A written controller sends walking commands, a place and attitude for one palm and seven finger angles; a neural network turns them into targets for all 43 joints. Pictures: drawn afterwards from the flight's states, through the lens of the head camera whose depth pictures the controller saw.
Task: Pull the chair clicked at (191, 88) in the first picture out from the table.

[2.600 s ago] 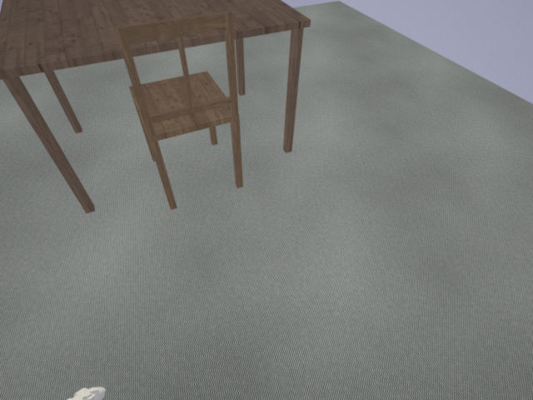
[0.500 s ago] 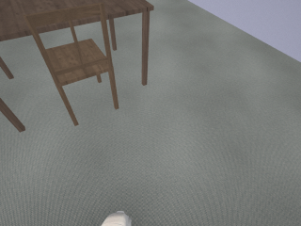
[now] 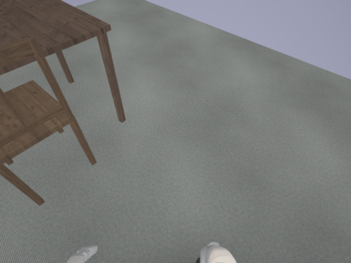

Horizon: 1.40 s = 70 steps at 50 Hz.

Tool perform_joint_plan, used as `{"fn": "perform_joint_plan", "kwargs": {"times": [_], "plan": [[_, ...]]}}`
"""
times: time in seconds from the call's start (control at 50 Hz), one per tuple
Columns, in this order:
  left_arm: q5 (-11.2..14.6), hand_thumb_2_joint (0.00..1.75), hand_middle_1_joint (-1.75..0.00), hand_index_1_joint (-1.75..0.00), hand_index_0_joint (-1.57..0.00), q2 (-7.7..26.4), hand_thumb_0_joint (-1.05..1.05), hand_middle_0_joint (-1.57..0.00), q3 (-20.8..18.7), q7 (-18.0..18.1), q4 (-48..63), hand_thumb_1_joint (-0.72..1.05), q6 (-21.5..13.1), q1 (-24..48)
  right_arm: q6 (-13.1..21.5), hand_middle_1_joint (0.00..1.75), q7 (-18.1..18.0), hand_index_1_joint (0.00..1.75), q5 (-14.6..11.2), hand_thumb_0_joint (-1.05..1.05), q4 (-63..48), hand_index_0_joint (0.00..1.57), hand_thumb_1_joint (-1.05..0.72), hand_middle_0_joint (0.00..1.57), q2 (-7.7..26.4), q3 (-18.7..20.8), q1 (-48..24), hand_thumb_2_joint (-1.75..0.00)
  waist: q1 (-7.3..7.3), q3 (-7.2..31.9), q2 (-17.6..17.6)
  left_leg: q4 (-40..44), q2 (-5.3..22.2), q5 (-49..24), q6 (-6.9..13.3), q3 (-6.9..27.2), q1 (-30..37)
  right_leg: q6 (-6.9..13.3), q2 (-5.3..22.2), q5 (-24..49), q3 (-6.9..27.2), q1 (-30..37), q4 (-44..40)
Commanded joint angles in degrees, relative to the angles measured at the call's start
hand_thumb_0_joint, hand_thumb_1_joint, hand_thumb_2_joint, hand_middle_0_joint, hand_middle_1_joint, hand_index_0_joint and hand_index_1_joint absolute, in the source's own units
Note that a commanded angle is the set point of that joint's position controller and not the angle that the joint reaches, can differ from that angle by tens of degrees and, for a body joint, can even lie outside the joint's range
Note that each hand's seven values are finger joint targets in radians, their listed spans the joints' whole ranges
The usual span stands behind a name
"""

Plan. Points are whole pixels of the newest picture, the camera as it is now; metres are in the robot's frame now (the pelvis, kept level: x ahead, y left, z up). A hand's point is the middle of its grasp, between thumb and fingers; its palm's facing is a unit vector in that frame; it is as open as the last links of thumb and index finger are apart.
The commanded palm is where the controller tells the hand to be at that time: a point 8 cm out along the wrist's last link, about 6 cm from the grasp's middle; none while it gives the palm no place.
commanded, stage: walk to a spot facing it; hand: left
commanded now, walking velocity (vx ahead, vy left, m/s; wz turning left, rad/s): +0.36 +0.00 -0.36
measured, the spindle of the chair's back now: (8, 102) +0.66 +0.66 -0.10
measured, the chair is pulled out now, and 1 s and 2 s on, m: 0.00 0.00 0.00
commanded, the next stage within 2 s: turn to face it in 0.44 s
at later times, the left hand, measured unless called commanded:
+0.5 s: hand (116, 226) +0.25 +0.18 -0.18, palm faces -0.03 -0.98 -0.18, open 7.3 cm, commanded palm none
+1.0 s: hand (134, 162) +0.45 +0.15 -0.16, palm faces +0.05 -0.97 -0.24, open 7.3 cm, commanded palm none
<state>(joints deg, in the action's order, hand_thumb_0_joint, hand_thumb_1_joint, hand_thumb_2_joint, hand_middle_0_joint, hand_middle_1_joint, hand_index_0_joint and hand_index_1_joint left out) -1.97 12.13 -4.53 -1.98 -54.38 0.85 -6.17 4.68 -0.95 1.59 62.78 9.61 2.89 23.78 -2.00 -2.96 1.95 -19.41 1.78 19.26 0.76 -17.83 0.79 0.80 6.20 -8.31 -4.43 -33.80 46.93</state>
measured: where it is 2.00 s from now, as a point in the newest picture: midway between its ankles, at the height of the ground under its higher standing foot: (183, 241)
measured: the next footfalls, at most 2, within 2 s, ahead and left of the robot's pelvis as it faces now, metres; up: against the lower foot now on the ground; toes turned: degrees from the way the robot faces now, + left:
right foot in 0.12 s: +0.21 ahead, -0.13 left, +0.00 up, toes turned -10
left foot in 0.52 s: +0.37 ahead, +0.09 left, +0.00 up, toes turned +3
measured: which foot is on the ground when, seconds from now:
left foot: down 0.00-0.12, up 0.14-0.50, down 0.52-1.00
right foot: up 0.00-0.10, down 0.12-0.54, up 0.56-0.98, down 1.00-1.00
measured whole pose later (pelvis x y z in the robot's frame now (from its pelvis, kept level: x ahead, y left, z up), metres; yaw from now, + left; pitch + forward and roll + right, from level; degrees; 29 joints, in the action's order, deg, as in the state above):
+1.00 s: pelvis +0.33 -0.04 -0.01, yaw +2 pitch +0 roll +1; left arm -0.3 9.7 -3.3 1.2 -54.7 0.2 -6.8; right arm -1.3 -0.1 1.0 61.2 8.0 3.6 19.1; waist -3.0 -3.2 -0.8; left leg -31.3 -0.4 16.5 0.0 -1.5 -14.7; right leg -2.8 2.8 -14.2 -4.4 -17.3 32.2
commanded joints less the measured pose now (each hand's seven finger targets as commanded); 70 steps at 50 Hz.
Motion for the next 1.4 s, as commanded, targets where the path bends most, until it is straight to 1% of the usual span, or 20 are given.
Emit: {"fn": "perform_joint_plan", "kwargs": {"times": [0.0,0.06,0.08,0.1,0.12,0.18,0.24,0.42,0.48,0.52,0.54,0.58,0.66,0.88,0.94,0.96,0.98,1.0,1.08,1.38], "plan": [[0.1,0.9,-0.3,-0.3,-0.2,-0.1,0.0,-0.2,0.9,-0.4,5.0,0.9,-1.3,5.8,0.3,0.3,-0.3,0.3,0.4,0.0,-1.4,0.2,-0.9,0.2,7.4,0.6,4.9,-0.9,-0.78,-4.7,-7.5,4.3,18.1,-32.9,6.1,6.4,0.8,1.9,-2.2,-3.4,-2.5,0.5,-7.9],[-0.1,0.9,-0.3,-0.3,-0.2,2.6,0.0,-0.2,0.1,0.0,1.1,0.9,-2.5,-7.1,-0.3,0.3,-0.3,0.3,-0.1,0.0,-1.5,0.2,-0.9,0.2,9.6,0.8,3.2,-0.9,5.33,4.2,-6.6,-15.8,15.7,-51.1,3.5,2.3,-0.5,4.6,-7.6,-4.2,-6.4,21.0,-14.4],[-0.4,0.9,-0.3,-0.3,-0.2,6.5,0.0,-0.2,-1.0,0.6,-1.4,0.9,-3.2,-15.6,-0.3,0.3,0.4,0.3,-0.7,0.0,-2.2,0.2,-0.9,0.2,8.7,0.5,2.9,-0.9,9.31,9.8,-1.2,-30.0,13.6,-42.0,1.4,0.8,-12.0,6.7,-3.7,-0.7,-1.4,37.3,-16.1],[0.0,0.9,-0.3,-0.3,-0.2,13.3,0.0,-0.2,-2.9,1.5,-2.9,0.9,-3.6,-23.0,0.1,0.3,0.6,0.3,-1.6,0.0,-4.3,0.2,-0.9,0.2,4.8,-0.1,3.5,-0.9,10.89,17.7,10.1,-50.0,4.7,1.3,-1.8,1.2,-30.3,13.9,14.5,3.9,26.5,52.7,-20.2],[1.5,0.9,-0.3,-0.3,-0.2,16.1,0.0,-0.2,-2.8,1.8,-3.6,0.9,-3.4,-24.1,0.2,0.3,0.3,0.3,-1.7,0.0,-6.0,0.2,-0.9,0.2,5.3,0.0,-1.6,-0.9,10.86,16.8,6.5,-60.2,2.7,14.1,-1.4,9.4,-37.0,18.0,19.5,8.8,35.6,50.8,-27.1],[1.4,0.9,-0.3,-0.3,-0.2,9.0,0.0,-0.2,-0.8,2.5,-0.8,0.9,-3.7,-10.7,-1.2,0.3,0.6,0.3,-0.5,0.0,-5.5,0.2,-0.9,0.2,4.7,0.5,-4.8,-0.9,4.35,3.4,-0.5,-56.8,9.0,2.0,-1.4,16.4,-35.6,12.7,13.3,-2.0,22.3,27.5,-31.9],[0.7,0.9,-0.3,-0.3,-0.2,6.0,0.0,-0.2,0.2,2.6,-1.1,0.9,-4.5,-7.3,-3.1,0.3,0.8,0.3,0.0,0.0,-3.2,0.2,-0.9,0.2,2.0,0.3,0.8,-0.9,-0.51,1.9,1.6,-46.1,9.0,-0.4,-2.8,14.2,-28.3,9.7,8.2,-0.8,11.8,16.1,-34.1],[0.6,0.9,-0.3,-0.3,-0.2,7.0,0.0,-0.2,-0.1,2.1,-3.6,0.9,-4.5,-12.0,-1.9,0.3,2.2,0.3,-0.3,0.0,-7.4,0.2,-0.9,0.2,2.5,0.4,-10.7,-0.9,2.28,-0.9,4.5,-20.2,5.2,-5.1,-2.5,10.9,-22.9,8.9,6.9,-6.3,11.9,18.8,-33.1],[1.0,0.9,-0.3,-0.3,-0.2,6.1,0.0,-0.2,0.0,2.1,-3.9,0.9,-3.8,-11.7,-1.0,0.3,1.4,0.3,-0.2,0.0,-5.4,0.2,-0.9,0.2,5.2,0.8,-4.5,-0.9,-0.99,0.1,-2.0,-9.1,4.0,-7.5,-2.3,10.6,-7.5,6.0,2.8,-4.4,9.1,14.4,-22.7],[1.5,0.9,-0.3,-0.3,-0.2,0.9,0.0,-0.2,1.0,1.6,-1.9,0.9,-3.7,-13.4,-0.9,0.3,0.6,0.3,0.8,0.0,-3.4,0.2,-0.9,0.2,15.0,2.6,6.5,-0.9,-3.67,5.4,-23.5,4.3,25.5,-6.4,6.2,36.2,5.5,0.8,-7.7,-24.5,-1.8,0.1,8.0],[0.7,0.9,-0.3,-0.3,-0.2,3.1,0.0,-0.2,0.8,2.3,-2.3,0.9,-3.6,-11.4,-1.2,0.3,0.0,0.3,0.5,0.0,-2.8,0.2,-0.9,0.2,12.7,1.8,5.9,-0.9,-4.21,4.9,-20.6,6.7,25.8,-6.3,7.2,38.8,1.2,0.9,-5.7,-25.0,3.2,-0.3,16.4],[0.7,0.9,-0.3,-0.3,-0.2,2.8,0.0,-0.2,0.8,1.8,-3.1,0.9,-3.7,-9.2,-1.0,0.3,-0.4,0.3,0.0,0.0,-4.2,0.2,-0.9,0.2,8.4,0.2,-0.6,-0.9,-0.89,-1.2,-10.3,6.0,22.0,-18.1,9.0,32.6,-7.2,-0.1,-1.4,-18.1,3.3,-1.4,20.8],[0.8,0.9,-0.3,-0.3,-0.2,-0.4,0.0,-0.2,1.8,2.3,-5.7,0.9,-2.2,-13.2,-0.3,0.3,-0.8,0.3,-0.9,0.0,-3.8,0.2,-0.9,0.2,6.0,-0.8,-4.6,-0.9,2.73,4.2,-10.3,2.7,13.7,-42.8,7.2,18.8,-8.1,-3.3,-0.5,-12.5,1.6,7.9,10.8],[1.5,0.9,-0.3,-0.3,-0.2,0.9,0.0,-0.2,0.4,3.4,1.5,0.9,-0.5,-3.2,-4.3,0.3,-0.3,0.3,-0.2,0.0,-5.1,0.2,-0.9,0.2,9.5,2.4,-4.8,-0.9,0.68,3.8,-11.7,-1.9,12.5,-34.3,8.4,28.4,-10.5,-4.9,-3.8,-13.8,0.2,12.2,-6.2],[1.7,0.9,-0.3,-0.3,-0.2,2.4,0.0,-0.2,-0.2,3.7,1.2,0.9,-1.3,-7.8,-4.8,0.3,0.0,0.3,-0.7,0.0,-6.6,0.2,-0.9,0.2,9.5,2.9,-7.3,-0.9,3.49,5.6,-9.1,-8.1,9.1,-26.9,4.8,28.4,-16.2,-4.4,-3.3,-1.4,0.4,24.5,-22.3],[1.1,0.9,-0.3,-0.3,-0.2,6.1,0.0,-0.2,-0.8,4.1,1.0,0.9,-1.9,-10.0,-4.8,0.3,0.4,0.3,-1.2,0.0,-7.4,0.2,-0.9,0.2,7.1,2.8,-6.5,-0.9,4.12,7.7,0.4,-15.7,4.6,-14.8,1.1,23.7,-24.3,-2.4,5.2,5.8,7.7,34.6,-26.9],[0.5,0.9,-0.3,-0.3,-0.2,11.5,0.0,-0.2,-1.8,4.6,1.2,0.9,-2.2,-12.0,-4.9,0.3,0.8,0.3,-1.2,0.0,-9.5,0.2,-0.9,0.2,3.6,2.2,-6.3,-0.9,4.58,8.4,15.2,-28.7,-3.5,12.4,-3.0,15.1,-34.8,3.6,20.2,20.3,19.2,39.7,-28.2],[1.0,0.9,-0.3,-0.3,-0.2,11.6,0.0,-0.2,-1.8,4.5,2.0,0.9,-2.0,-12.0,-5.9,0.3,0.5,0.3,-0.8,0.0,-9.5,0.2,-0.9,0.2,6.2,3.0,-7.1,-0.9,4.97,8.5,14.0,-39.5,-0.8,16.7,-2.8,18.8,-32.3,7.1,23.3,18.9,18.4,32.0,-29.0],[0.9,0.9,-0.3,-0.3,-0.2,5.6,0.0,-0.2,0.0,4.5,4.7,0.9,-1.8,-3.6,-7.4,0.3,1.8,0.3,-0.4,0.0,-8.0,0.2,-0.9,0.2,4.9,3.0,-7.6,-0.9,0.64,1.4,5.8,-51.2,2.2,3.8,-4.1,17.6,-33.3,4.8,14.0,12.9,4.4,23.1,-28.8],[0.0,0.9,-0.3,-0.3,-0.2,12.3,0.0,-0.2,-1.5,3.6,4.0,0.9,-0.5,-9.9,-7.1,0.3,2.8,0.3,-0.8,0.0,-15.8,0.2,-0.9,0.2,7.7,1.4,-20.0,-0.9,4.44,5.0,8.9,-23.2,2.2,4.9,-3.0,10.3,-23.6,5.3,18.0,15.5,-4.7,28.6,-22.3]]}}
